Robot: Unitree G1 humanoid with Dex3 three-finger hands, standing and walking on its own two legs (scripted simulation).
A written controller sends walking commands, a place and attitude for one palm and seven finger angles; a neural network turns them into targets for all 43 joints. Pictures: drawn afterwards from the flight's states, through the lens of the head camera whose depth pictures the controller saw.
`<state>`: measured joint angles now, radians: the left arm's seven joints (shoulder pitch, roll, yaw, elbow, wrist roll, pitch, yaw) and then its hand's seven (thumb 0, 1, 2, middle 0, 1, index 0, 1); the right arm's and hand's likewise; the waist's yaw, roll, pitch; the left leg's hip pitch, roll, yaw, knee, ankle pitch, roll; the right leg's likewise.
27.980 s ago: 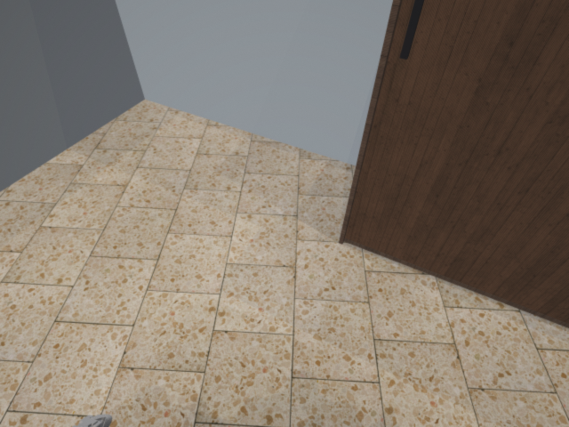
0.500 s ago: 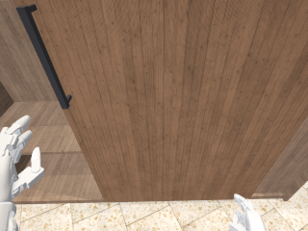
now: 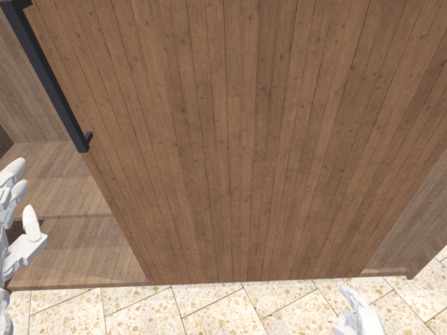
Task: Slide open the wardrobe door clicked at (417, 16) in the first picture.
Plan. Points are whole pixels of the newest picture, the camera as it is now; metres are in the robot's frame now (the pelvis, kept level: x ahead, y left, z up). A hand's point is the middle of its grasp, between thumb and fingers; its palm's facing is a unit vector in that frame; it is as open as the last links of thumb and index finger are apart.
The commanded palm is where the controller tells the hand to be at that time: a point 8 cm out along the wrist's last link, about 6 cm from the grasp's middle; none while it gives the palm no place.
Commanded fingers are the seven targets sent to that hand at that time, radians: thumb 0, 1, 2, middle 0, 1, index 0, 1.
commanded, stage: step back with the hand held close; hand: left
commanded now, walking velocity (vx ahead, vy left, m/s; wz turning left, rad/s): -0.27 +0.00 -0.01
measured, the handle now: (58, 85) +0.46 +0.37 +0.25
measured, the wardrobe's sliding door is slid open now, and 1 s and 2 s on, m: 0.66 0.66 0.66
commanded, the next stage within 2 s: stop stepping back and stand still in 0.88 s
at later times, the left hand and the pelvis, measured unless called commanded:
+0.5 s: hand out of the picture +0.14 +0.34 +0.16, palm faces +0.48 -0.77 -0.43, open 7.4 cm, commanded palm +0.07 +0.36 +0.18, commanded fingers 0.00 0.90 0.90 -0.20 -0.30 -0.20 -0.30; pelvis -0.06 +0.06 -0.01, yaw +1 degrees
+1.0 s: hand out of the picture +0.02 +0.40 +0.17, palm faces +0.51 -0.76 -0.39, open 7.4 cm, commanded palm -0.03 +0.43 +0.18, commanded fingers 0.00 0.90 0.90 -0.20 -0.30 -0.20 -0.30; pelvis -0.16 +0.12 -0.02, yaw +3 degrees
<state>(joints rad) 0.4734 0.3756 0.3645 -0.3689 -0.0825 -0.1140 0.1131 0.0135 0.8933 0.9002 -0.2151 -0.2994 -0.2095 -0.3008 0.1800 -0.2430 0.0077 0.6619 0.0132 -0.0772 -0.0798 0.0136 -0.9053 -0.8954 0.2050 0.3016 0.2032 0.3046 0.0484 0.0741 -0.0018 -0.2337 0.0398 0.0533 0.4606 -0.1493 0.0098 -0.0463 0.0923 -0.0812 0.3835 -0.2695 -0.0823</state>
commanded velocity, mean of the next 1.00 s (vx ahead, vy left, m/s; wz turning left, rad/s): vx -0.29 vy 0.00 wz -0.03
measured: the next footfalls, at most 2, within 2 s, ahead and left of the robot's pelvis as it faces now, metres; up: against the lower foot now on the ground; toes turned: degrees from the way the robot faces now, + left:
right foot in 0.96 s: -0.13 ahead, -0.01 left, +0.00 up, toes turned +4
left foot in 1.10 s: -0.04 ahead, +0.24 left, +0.00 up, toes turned +2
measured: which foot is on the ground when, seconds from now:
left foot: down 0.00-0.94, up 0.96-1.00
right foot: down 0.00-0.76, up 0.78-0.94, down 0.96-1.00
